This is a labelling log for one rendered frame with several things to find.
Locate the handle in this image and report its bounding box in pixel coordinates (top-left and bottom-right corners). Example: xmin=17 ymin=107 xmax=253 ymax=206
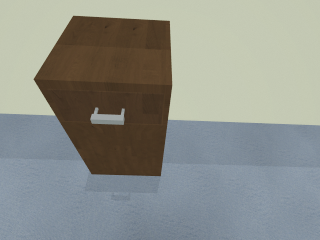
xmin=90 ymin=107 xmax=125 ymax=125

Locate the drawer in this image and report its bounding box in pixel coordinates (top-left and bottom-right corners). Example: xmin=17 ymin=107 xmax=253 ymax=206
xmin=47 ymin=88 xmax=164 ymax=125

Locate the cabinet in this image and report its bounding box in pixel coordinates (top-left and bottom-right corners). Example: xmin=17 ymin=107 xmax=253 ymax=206
xmin=34 ymin=15 xmax=173 ymax=176

